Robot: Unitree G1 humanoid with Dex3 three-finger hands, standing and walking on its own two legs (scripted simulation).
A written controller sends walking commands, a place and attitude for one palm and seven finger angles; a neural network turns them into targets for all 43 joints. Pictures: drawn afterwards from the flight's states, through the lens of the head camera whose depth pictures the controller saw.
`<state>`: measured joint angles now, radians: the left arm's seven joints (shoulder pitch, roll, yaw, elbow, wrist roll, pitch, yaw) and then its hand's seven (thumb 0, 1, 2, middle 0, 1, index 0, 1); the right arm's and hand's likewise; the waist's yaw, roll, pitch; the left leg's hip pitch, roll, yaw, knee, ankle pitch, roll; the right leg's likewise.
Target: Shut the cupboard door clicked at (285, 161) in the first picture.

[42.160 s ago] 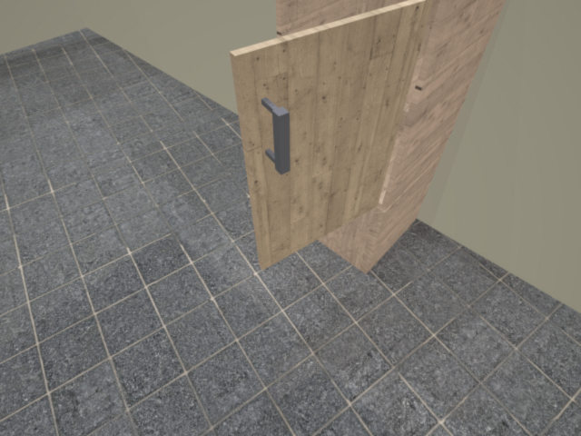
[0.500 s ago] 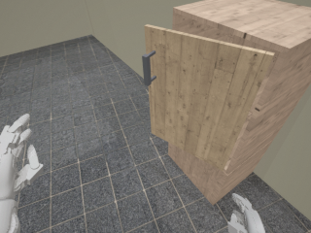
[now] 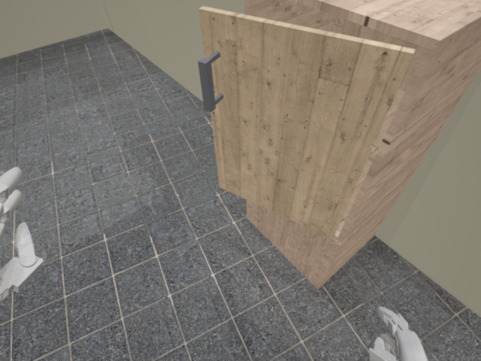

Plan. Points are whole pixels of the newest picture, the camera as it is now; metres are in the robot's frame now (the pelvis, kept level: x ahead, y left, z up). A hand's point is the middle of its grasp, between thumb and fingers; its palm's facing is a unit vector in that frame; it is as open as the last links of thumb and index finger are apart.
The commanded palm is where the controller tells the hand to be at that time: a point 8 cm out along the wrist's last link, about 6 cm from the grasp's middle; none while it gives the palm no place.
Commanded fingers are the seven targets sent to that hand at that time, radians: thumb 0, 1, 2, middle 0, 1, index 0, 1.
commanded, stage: step back with the hand held close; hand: left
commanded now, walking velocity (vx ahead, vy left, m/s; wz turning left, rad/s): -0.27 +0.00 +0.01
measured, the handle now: (212, 82) +0.69 +0.11 +0.11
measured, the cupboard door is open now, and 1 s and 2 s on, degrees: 20 20 20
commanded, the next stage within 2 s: stop stepping back and stand still in 0.94 s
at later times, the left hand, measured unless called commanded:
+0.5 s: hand out of the picture +0.13 +0.28 +0.16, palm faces +0.46 -0.76 -0.46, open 7.4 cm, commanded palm +0.07 +0.31 +0.18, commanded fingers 0.00 0.90 0.90 -0.20 -0.30 -0.20 -0.30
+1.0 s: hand out of the picture +0.00 +0.20 +0.20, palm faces +0.29 -0.74 -0.61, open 7.4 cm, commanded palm -0.05 +0.25 +0.18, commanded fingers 0.00 0.90 0.90 -0.20 -0.30 -0.20 -0.30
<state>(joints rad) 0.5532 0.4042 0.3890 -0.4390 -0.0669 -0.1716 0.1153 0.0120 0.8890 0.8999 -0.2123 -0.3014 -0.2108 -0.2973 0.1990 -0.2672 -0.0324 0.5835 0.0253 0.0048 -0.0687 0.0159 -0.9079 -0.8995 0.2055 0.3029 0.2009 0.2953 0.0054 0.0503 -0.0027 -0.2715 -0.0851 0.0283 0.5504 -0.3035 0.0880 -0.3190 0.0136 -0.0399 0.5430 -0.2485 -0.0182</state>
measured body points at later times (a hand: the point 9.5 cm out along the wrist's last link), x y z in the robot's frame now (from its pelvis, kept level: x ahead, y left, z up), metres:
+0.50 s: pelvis -0.07 +0.00 -0.01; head -0.06 +0.03 +0.44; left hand +0.10 +0.31 +0.18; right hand +0.09 -0.25 -0.08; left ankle -0.01 +0.05 -0.73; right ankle +0.01 -0.11 -0.73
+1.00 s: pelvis -0.19 -0.04 +0.00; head -0.18 -0.02 +0.45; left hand -0.02 +0.24 +0.23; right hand +0.00 -0.27 -0.07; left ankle -0.06 +0.06 -0.70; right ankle -0.22 -0.13 -0.73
